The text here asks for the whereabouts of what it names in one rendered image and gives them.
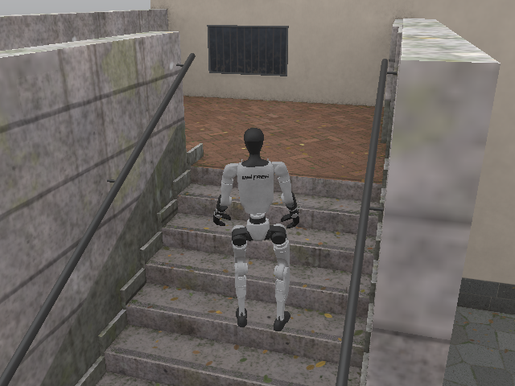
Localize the stairs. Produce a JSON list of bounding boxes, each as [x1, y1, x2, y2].
[[96, 166, 382, 386]]

